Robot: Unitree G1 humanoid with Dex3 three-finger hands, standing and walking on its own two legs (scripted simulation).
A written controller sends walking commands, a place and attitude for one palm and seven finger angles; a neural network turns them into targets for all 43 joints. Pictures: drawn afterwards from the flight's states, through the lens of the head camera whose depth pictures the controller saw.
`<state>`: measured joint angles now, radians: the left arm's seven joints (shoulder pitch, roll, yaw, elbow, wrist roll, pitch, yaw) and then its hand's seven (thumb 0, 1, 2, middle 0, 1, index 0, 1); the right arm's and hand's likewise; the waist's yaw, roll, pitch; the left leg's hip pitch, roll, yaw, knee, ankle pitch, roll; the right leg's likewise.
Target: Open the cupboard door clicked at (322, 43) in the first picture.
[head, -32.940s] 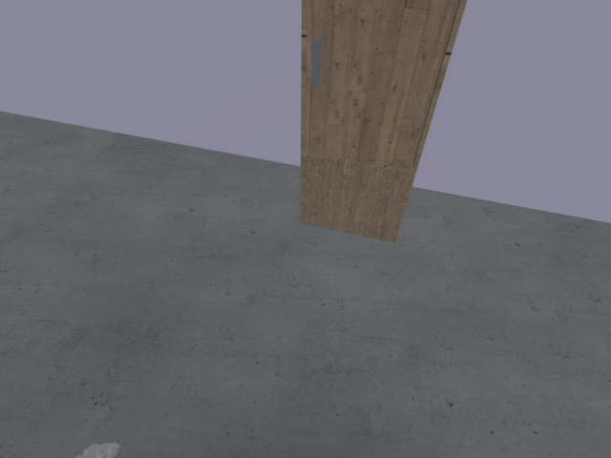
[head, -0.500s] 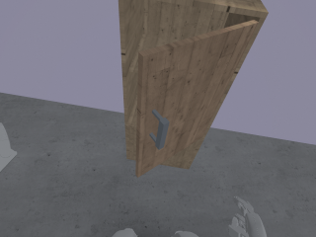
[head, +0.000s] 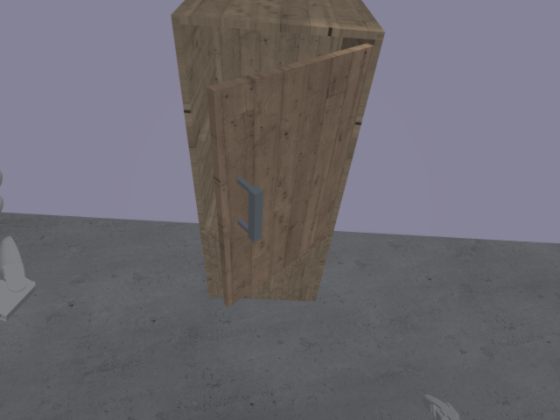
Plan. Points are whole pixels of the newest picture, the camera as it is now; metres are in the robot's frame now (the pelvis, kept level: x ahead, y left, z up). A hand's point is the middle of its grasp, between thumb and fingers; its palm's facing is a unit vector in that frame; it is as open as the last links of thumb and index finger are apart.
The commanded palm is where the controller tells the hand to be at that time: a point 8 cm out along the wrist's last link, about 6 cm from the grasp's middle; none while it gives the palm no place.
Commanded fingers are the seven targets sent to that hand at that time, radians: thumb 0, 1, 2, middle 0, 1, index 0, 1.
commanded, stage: stop stepping back and stand still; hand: left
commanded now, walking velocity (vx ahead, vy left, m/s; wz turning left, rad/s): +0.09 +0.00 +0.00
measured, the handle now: (248, 209) +0.49 +0.09 +0.02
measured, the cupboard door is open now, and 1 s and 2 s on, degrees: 43 43 43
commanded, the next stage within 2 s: let the arm hang, fingers relaxed in 1.00 s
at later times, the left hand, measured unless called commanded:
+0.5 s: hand out of the picture +0.14 +0.27 +0.18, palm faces +0.47 -0.79 -0.40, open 7.4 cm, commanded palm +0.08 +0.31 +0.19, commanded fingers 0.00 0.90 0.90 -0.20 -0.30 -0.20 -0.30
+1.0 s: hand out of the picture +0.12 +0.30 +0.17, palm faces +0.44 -0.78 -0.44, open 7.4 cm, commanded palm +0.06 +0.33 +0.19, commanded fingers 0.00 0.90 0.90 -0.20 -0.30 -0.20 -0.30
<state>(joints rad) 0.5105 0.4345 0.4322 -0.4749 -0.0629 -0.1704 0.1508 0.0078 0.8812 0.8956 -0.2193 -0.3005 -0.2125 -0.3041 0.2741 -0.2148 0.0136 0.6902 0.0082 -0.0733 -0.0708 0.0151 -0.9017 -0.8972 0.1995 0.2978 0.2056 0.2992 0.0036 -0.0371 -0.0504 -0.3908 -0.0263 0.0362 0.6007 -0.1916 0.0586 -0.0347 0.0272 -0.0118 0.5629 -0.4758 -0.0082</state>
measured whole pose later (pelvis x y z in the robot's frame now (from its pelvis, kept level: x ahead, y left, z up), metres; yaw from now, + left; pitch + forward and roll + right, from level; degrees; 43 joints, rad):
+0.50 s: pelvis -0.06 +0.01 +0.01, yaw +0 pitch -3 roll +0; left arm 0.50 0.37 0.40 -0.44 -0.03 -0.18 0.15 0.01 0.89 0.90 -0.21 -0.30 -0.21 -0.30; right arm 0.23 -0.21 -0.01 0.67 0.00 -0.12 -0.07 0.02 -0.90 -0.90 0.20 0.30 0.20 0.30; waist 0.00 -0.01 0.01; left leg -0.24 0.02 0.03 0.50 -0.21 0.00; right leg -0.15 0.03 -0.03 0.50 -0.29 -0.03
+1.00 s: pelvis -0.07 +0.03 +0.02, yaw +1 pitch -1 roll -1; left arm 0.54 0.39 0.39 -0.46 -0.03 -0.18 0.15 0.01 0.89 0.90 -0.21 -0.30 -0.21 -0.30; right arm 0.24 -0.19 0.03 0.64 -0.01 -0.13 -0.07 0.02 -0.90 -0.90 0.20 0.30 0.21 0.30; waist 0.00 0.00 0.02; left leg -0.26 0.01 0.02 0.43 -0.15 0.03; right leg -0.15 0.01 -0.04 0.37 -0.20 0.00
